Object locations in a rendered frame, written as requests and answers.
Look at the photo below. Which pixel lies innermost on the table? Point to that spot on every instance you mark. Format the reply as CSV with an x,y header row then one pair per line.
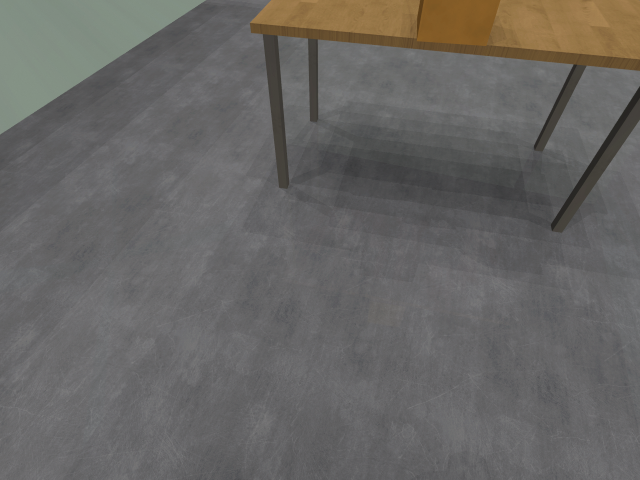
x,y
600,33

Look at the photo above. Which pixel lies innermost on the carton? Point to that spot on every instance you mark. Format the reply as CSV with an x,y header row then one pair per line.
x,y
467,22

